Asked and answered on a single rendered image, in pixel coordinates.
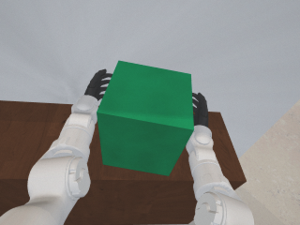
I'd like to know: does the robot right upper arm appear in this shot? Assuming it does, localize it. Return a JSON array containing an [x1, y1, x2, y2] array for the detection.
[[194, 191, 254, 225]]

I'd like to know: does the robot right forearm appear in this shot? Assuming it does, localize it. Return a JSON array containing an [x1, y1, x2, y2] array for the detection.
[[186, 125, 242, 202]]

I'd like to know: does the robot left upper arm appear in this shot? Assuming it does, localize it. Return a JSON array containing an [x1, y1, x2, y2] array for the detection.
[[0, 155, 91, 225]]

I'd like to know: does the robot left forearm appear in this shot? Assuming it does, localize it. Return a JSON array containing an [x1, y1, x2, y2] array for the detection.
[[27, 95, 98, 197]]

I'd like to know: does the pedestal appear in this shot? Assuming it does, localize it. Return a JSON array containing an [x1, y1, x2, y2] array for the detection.
[[0, 100, 247, 225]]

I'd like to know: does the robot left hand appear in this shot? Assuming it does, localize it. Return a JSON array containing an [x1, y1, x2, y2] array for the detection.
[[84, 68, 112, 101]]

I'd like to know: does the robot right hand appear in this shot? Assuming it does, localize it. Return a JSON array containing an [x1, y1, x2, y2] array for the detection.
[[192, 92, 209, 128]]

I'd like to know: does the carton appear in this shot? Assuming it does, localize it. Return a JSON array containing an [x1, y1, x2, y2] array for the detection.
[[97, 60, 194, 176]]

